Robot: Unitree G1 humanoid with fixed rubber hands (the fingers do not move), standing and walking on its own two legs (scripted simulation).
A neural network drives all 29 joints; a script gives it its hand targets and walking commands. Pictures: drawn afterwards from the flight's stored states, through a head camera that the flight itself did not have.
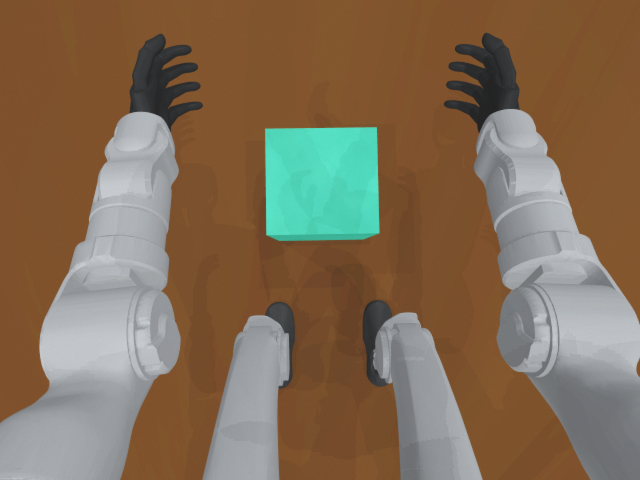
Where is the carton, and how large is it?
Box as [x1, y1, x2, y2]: [265, 127, 378, 240]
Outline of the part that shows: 376,127 265,129 266,234 278,240 362,239 378,233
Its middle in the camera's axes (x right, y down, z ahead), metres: +0.00 -0.11 +0.84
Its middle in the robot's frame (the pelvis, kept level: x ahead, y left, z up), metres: +0.49 +0.01 -0.51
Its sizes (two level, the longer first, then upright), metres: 0.210 0.200 0.250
